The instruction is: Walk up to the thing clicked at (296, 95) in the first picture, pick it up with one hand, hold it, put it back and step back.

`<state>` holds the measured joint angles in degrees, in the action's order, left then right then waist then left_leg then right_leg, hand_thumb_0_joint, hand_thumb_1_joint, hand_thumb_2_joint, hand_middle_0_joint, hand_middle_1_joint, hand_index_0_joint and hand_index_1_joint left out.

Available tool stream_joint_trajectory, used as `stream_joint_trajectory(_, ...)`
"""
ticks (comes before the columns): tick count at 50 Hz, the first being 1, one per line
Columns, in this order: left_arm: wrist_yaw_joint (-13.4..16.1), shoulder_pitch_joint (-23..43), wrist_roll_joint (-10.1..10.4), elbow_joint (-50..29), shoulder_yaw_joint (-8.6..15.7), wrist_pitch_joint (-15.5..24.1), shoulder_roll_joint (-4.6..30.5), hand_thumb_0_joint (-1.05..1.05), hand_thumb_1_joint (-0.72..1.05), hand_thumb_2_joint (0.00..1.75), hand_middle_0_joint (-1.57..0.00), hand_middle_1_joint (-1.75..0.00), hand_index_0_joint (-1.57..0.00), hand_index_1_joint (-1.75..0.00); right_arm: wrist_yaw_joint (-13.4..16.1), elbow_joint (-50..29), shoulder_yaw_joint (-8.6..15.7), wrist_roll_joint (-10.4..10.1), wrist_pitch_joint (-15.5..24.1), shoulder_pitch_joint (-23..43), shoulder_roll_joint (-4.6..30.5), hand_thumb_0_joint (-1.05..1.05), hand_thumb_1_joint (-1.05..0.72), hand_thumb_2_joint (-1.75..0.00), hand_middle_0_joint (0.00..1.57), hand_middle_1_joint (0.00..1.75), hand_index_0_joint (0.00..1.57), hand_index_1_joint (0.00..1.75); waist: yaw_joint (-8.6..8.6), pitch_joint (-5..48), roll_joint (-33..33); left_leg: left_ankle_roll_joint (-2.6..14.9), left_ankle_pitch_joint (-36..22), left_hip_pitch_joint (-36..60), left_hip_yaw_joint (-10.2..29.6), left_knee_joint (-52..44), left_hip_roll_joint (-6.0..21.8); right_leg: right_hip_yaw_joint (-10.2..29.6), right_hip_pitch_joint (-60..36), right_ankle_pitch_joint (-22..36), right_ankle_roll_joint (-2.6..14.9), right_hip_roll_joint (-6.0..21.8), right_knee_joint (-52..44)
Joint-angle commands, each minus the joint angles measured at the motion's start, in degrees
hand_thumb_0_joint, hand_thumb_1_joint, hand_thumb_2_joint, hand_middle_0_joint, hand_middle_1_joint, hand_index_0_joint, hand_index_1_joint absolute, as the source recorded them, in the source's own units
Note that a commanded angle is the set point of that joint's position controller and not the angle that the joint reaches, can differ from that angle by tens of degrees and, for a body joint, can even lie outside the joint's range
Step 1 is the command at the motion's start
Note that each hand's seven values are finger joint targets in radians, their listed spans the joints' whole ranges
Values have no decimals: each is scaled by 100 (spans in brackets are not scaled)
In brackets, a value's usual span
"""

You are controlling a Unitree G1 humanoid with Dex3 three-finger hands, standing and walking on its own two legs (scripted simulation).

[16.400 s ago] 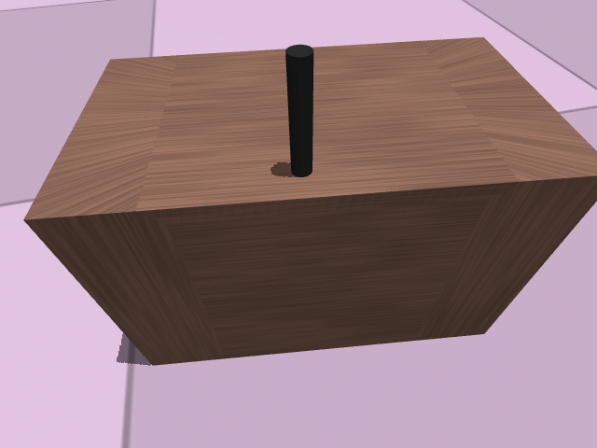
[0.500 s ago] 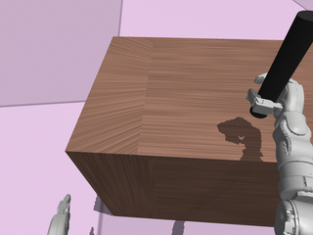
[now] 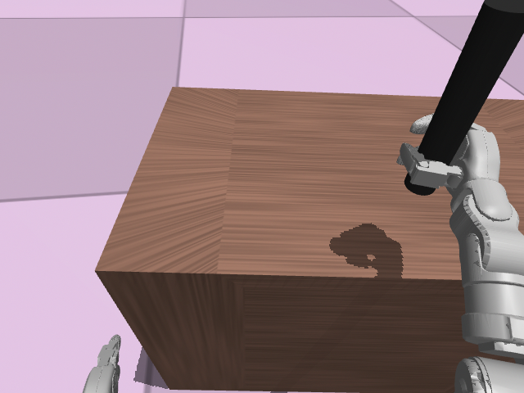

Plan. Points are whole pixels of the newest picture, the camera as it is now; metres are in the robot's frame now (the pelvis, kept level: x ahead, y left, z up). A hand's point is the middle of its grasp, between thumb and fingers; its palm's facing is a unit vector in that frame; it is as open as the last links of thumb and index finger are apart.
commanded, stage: lift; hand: right
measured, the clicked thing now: (454, 115) +0.39 -0.21 +0.27
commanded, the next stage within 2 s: hold in 0.70 s
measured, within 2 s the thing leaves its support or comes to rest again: neither
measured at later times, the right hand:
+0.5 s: hand (440, 151) +0.34 -0.18 +0.25, palm faces +0.21 +0.98 -0.01, open 6.0 cm
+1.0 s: hand (448, 139) +0.33 -0.18 +0.27, palm faces +0.19 +0.98 -0.01, open 6.0 cm
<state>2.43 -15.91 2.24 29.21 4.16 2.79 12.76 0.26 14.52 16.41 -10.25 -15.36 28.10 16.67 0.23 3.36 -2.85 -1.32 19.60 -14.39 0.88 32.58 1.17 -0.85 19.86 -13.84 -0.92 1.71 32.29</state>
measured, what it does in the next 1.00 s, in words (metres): stands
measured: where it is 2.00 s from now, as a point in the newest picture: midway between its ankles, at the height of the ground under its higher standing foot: outside the picture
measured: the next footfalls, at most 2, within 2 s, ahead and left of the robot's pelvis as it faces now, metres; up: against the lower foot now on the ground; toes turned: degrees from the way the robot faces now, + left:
none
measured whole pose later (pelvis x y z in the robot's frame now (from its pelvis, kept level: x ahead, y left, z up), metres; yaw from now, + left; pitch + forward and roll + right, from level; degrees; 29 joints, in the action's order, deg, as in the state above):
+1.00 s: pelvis -0.02 +0.00 +0.00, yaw -1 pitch -3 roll +0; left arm 2.7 -14.2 2.4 34.6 5.2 8.7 14.6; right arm 1.4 -3.8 17.4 -12.3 -37.9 28.6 16.1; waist -0.5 3.6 -4.3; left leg -1.0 18.1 -10.2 -0.1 30.9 1.5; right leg 0.0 15.3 -11.1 -1.1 1.2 29.1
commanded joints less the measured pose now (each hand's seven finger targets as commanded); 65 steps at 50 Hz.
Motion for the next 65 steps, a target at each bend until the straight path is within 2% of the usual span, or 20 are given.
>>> stream_joint_trajectory(1,61,611,35,-855,283,360,741,0,-55,5,-5,-5,-5,-5,16,-2002,346,-117,97,2704,1219,0,-66,-131,141,143,141,143,-66,1466,197,66,-1475,-174,-416,-529,-179,-91,-1422,1131,143,-97,-348)
stream_joint_trajectory(6,148,724,14,-1003,450,417,997,0,-55,5,-5,-5,-4,-5,129,-2426,393,-122,-266,2662,1237,0,-64,-130,140,143,141,143,-60,1750,274,53,-1732,-68,-388,-547,-144,-93,-1715,1408,159,-124,-299)
stream_joint_trajectory(13,104,814,21,-899,49,483,613,0,-55,5,-5,-5,-4,-5,112,-2486,282,-87,-727,2651,1093,0,-63,-131,140,143,141,143,-77,1116,103,70,-1097,-146,-359,-756,-110,-148,-1371,697,151,-174,-525)
stream_joint_trajectory(16,110,694,32,-728,324,545,828,0,-54,4,-5,-5,-5,-5,91,-2462,432,-124,-926,2502,1209,0,-63,-130,140,143,140,143,-29,969,161,44,-967,-188,-354,-820,-97,-139,-1336,526,161,-193,-582)
stream_joint_trajectory(19,71,667,32,-808,219,606,731,0,-55,5,-4,-5,-4,-5,62,-2640,401,-151,-1061,2541,1135,0,-62,-129,139,142,140,142,-24,1079,153,49,-1013,-183,-358,-812,-103,-128,-1418,593,164,-183,-574)
stream_joint_trajectory(25,83,763,29,-692,367,717,882,0,-57,6,-5,-5,-4,-5,115,-3035,434,-195,-1223,2731,1174,0,-64,-130,139,142,140,142,-70,1216,237,57,-1159,-123,-389,-769,-119,-85,-1518,760,165,-183,-568)
stream_joint_trajectory(26,88,942,18,-838,214,751,793,0,-56,5,-5,-5,-4,-5,127,-3006,426,-173,-1237,2775,1170,0,-64,-131,140,143,140,143,-120,1259,245,68,-1108,-97,-404,-765,-123,-70,-1525,733,158,-179,-567)
stream_joint_trajectory(34,152,1077,6,-638,250,843,834,0,-55,5,-5,-5,-4,-5,130,-2942,386,-147,-1517,2634,1110,0,-65,-132,140,144,141,144,-142,1231,160,78,-1018,-77,-419,-788,-121,-61,-1544,680,145,-181,-603)
stream_joint_trajectory(36,105,962,12,-628,60,845,662,0,-55,5,-5,-5,-5,-5,121,-2990,408,-162,-1566,2692,1106,0,-65,-132,140,143,140,143,-150,1189,109,84,-1037,-58,-422,-806,-124,-75,-1504,702,144,-191,-607)
stream_joint_trajectory(39,98,872,20,-563,164,832,760,0,-56,5,-5,-5,-5,-6,125,-3042,417,-206,-1648,2662,1098,0,-65,-132,139,143,140,143,-95,1040,268,67,-1036,-84,-397,-845,-123,-95,-1430,682,155,-201,-624)
stream_joint_trajectory(40,106,888,26,-601,363,865,921,0,-55,5,-5,-5,-5,-6,127,-3096,520,-201,-1667,2698,1208,0,-64,-133,140,144,141,144,-78,1132,263,69,-1021,-118,-409,-837,-134,-85,-1544,656,154,-184,-631)
stream_joint_trajectory(47,65,983,61,-398,419,931,954,0,-56,6,-5,-5,-5,-6,92,-3219,346,-241,-1786,2835,1099,0,-61,-132,137,142,138,142,-55,1084,133,97,-983,-228,-433,-806,-167,-42,-1550,639,144,-164,-672)
stream_joint_trajectory(49,56,1038,47,-477,213,958,800,0,-56,5,-5,-5,-5,-6,87,-3344,321,-241,-1794,2979,1083,0,-60,-131,136,141,137,141,-82,1133,179,93,-1006,-177,-421,-821,-144,-46,-1563,669,156,-186,-634)
stream_joint_trajectory(51,72,1093,37,-540,350,1007,933,0,-56,5,-5,-5,-5,-6,84,-3424,440,-256,-1844,2991,1195,0,-59,-132,137,143,138,143,-101,1334,204,96,-1021,-114,-432,-810,-152,-25,-1653,714,143,-171,-614)
stream_joint_trajectory(52,58,1046,36,-369,124,988,735,0,-56,5,-5,-5,-5,-6,67,-3521,359,-286,-1855,2992,1098,0,-59,-132,136,142,138,142,-158,1245,144,97,-1061,-90,-428,-801,-137,-27,-1585,767,144,-190,-589)
stream_joint_trajectory(53,66,1133,54,-380,257,991,857,0,-56,5,-5,-5,-5,-6,68,-3295,460,-279,-1922,2805,1171,0,-60,-132,137,142,138,142,-163,1242,243,88,-1029,-80,-429,-806,-139,-32,-1550,731,146,-187,-604)
stream_joint_trajectory(55,74,1224,51,-326,148,985,784,0,-55,5,-5,-5,-5,-6,77,-3277,501,-304,-2009,2722,1198,0,-61,-132,137,143,138,143,-223,1154,227,62,-1083,-2,-388,-834,-106,-63,-1421,780,159,-228,-580)
stream_joint_trajectory(59,103,1227,40,-388,351,971,1032,0,-56,5,-5,-5,-5,-5,90,-3353,541,-312,-2183,2790,1204,0,-59,-132,137,143,139,143,-155,1313,308,56,-1061,-5,-385,-860,-105,-71,-1549,754,158,-214,-605)
stream_joint_trajectory(64,72,1109,69,-441,258,988,897,0,-56,5,-5,-5,-5,-6,104,-3389,669,-345,-2248,2848,1350,0,-60,-133,138,144,140,144,-162,1240,369,65,-1186,8,-444,-815,-148,-47,-1536,884,160,-202,-596)
stream_joint_trajectory(65,100,1009,66,-489,410,995,1041,0,-56,6,-5,-5,-5,-6,114,-3570,588,-328,-2248,3066,1348,0,-58,-133,137,144,139,144,-51,1340,452,51,-1311,-7,-423,-805,-138,-58,-1625,981,177,-210,-571)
